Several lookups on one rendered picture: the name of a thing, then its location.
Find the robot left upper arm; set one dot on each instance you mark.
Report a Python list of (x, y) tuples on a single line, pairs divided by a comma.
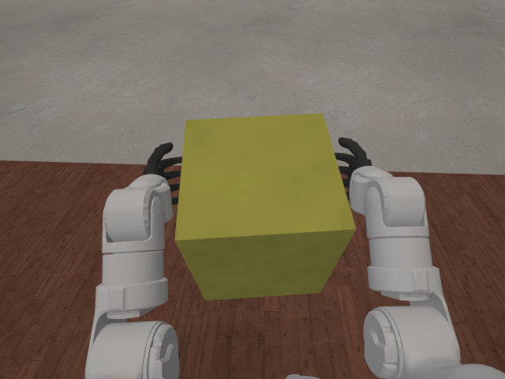
[(135, 350)]

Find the right robot hand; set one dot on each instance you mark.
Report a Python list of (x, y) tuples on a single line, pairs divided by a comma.
[(359, 159)]

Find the robot right upper arm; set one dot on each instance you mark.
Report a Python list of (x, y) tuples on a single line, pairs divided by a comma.
[(416, 342)]

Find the right robot forearm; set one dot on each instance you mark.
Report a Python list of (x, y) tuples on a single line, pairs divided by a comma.
[(397, 226)]

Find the carton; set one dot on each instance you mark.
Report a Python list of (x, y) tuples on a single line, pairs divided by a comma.
[(262, 209)]

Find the left robot hand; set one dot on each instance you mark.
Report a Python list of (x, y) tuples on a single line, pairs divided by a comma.
[(157, 166)]

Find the left robot forearm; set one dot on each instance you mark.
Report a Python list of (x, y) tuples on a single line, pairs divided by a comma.
[(133, 228)]

